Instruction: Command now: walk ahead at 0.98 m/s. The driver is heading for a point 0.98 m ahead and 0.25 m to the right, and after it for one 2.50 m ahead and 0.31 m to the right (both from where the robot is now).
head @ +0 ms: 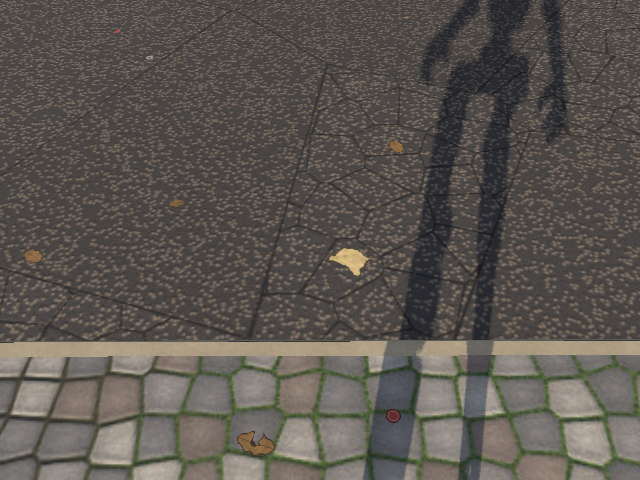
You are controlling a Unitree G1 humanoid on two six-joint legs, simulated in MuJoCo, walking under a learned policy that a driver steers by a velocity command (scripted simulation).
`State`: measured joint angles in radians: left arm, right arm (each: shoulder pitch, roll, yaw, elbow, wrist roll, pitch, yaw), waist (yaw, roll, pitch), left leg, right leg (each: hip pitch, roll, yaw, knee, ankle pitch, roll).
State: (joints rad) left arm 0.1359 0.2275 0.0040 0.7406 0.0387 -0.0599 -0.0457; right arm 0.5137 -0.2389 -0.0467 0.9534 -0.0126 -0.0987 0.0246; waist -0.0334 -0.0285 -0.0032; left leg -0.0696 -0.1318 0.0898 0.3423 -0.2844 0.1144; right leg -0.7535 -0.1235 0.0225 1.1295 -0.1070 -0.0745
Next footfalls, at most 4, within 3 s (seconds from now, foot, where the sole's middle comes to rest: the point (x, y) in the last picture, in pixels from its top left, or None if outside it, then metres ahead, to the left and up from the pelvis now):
0.24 right None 0.44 -0.10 -0.77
0.66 left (276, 358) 0.82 0.11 -0.77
1.10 right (368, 280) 1.17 -0.14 -0.91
1.46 left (383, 177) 1.62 -0.24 -0.91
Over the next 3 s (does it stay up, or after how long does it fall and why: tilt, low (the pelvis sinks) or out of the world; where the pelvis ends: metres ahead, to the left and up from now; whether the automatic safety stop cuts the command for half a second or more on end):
stays up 2.81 -0.28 -0.14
